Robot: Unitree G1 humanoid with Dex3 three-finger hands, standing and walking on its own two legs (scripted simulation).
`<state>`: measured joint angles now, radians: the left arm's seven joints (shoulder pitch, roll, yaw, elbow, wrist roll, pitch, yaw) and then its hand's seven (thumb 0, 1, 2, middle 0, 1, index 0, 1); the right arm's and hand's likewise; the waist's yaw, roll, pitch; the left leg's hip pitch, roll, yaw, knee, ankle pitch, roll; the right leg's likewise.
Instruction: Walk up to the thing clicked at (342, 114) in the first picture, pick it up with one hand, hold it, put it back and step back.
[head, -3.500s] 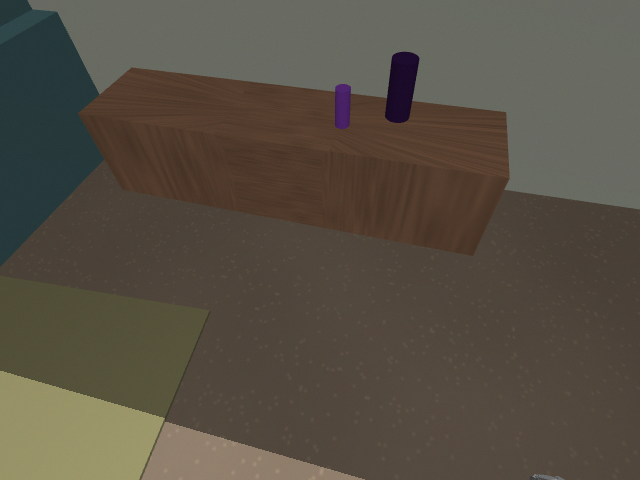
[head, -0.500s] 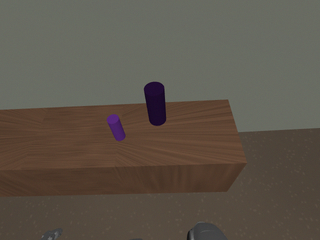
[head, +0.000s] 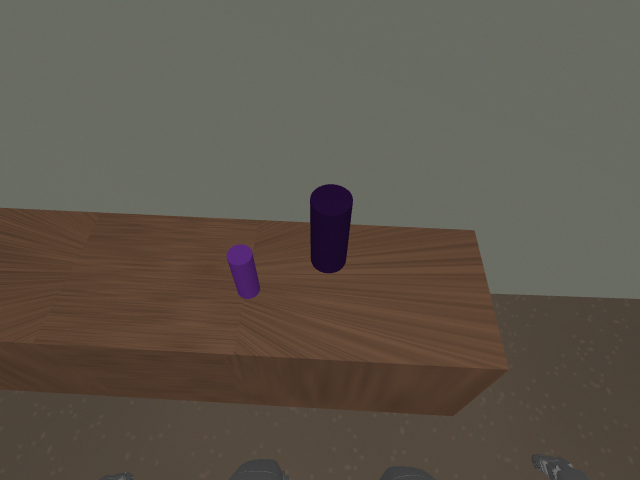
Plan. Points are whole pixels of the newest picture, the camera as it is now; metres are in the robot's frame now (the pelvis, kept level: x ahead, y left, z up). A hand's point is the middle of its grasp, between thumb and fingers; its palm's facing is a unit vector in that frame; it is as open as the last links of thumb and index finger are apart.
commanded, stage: walk up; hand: left
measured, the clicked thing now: (244, 273) +0.54 +0.19 -0.27
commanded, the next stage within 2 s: stand in 1.02 s
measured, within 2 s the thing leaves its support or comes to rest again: neither
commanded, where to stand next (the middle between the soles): +0.07 -0.01 m, yaw -1 degrees
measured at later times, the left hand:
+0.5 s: hand out of the picture +0.09 +0.26 -0.13, palm faces +0.00 -0.94 -0.34, open 7.4 cm
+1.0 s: hand out of the picture +0.09 +0.25 -0.14, palm faces -0.01 -0.94 -0.33, open 7.4 cm
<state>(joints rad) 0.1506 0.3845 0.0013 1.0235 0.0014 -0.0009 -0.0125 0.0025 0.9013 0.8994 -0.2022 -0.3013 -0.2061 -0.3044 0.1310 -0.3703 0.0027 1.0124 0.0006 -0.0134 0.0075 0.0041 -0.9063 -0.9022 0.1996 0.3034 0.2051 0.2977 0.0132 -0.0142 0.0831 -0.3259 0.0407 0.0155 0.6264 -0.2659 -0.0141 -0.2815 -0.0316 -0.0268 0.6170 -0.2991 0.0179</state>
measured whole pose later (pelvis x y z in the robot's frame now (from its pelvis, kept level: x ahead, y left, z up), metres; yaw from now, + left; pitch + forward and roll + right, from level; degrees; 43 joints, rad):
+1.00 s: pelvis +0.02 +0.00 +0.02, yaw +0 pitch -2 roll +0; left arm 0.09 0.34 0.02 1.17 0.01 0.00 -0.02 0.00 0.90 0.90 -0.20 -0.30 -0.21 -0.30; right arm 0.09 -0.35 0.00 1.17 0.00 -0.01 0.01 0.00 -0.91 -0.90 0.20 0.30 0.20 0.30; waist -0.01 0.01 0.05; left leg -0.17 0.03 0.02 0.34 -0.14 -0.02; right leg -0.12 -0.03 -0.04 0.32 -0.17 0.02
